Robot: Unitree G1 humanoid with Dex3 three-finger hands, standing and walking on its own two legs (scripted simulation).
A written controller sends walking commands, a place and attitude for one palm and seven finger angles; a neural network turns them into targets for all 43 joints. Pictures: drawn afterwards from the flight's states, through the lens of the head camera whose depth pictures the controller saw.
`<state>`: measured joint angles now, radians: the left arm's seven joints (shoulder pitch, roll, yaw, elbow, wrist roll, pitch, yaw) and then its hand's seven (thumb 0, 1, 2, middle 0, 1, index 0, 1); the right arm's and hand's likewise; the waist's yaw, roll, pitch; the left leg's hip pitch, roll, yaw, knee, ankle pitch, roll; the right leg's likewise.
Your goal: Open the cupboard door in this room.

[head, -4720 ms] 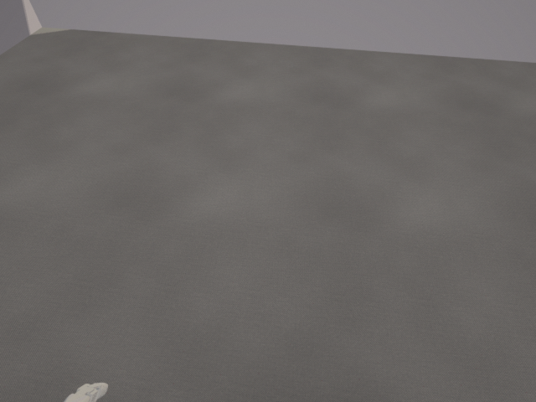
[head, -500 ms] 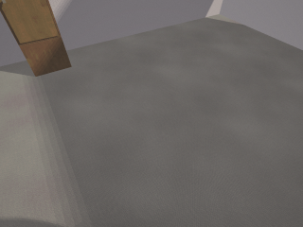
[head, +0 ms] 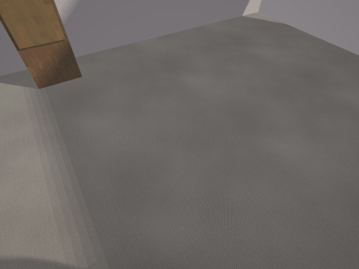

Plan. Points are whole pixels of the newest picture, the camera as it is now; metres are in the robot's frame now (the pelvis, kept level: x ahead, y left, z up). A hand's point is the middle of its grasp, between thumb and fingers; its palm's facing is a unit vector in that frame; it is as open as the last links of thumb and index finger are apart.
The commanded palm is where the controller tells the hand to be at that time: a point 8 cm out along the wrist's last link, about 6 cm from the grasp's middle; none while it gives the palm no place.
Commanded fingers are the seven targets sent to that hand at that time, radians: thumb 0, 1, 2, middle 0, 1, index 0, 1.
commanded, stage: stand and wait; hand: left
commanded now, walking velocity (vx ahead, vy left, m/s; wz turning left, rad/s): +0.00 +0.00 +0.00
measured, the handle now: out of the picture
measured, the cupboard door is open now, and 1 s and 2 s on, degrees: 0 0 0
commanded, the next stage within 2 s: turn or walk to find it in 0.40 s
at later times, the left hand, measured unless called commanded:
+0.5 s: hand out of the picture +0.08 +0.24 -0.15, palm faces +0.01 -0.95 -0.32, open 7.4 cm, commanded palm none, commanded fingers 0.00 0.90 0.90 -0.20 -0.30 -0.20 -0.30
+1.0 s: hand out of the picture +0.02 +0.20 -0.18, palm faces +0.17 -0.95 -0.24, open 7.4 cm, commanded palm none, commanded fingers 0.00 0.90 0.90 -0.20 -0.30 -0.20 -0.30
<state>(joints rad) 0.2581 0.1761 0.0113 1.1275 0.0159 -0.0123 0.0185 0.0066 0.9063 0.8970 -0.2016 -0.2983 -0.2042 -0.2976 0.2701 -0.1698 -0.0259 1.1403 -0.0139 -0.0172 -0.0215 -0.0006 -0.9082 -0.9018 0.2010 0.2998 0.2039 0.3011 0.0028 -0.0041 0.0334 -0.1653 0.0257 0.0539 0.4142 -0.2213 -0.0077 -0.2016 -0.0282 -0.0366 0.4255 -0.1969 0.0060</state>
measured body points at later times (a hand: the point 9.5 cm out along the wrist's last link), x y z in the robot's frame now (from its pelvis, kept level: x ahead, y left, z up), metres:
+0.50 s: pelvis +0.01 +0.00 +0.00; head +0.02 +0.00 +0.45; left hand +0.08 +0.29 -0.13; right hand +0.09 -0.30 -0.13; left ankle +0.00 +0.12 -0.74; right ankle +0.02 -0.12 -0.74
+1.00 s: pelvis +0.00 -0.01 -0.01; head +0.04 +0.00 +0.44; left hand +0.01 +0.25 -0.16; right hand +0.09 -0.23 -0.16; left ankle +0.00 +0.12 -0.74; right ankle -0.01 -0.12 -0.72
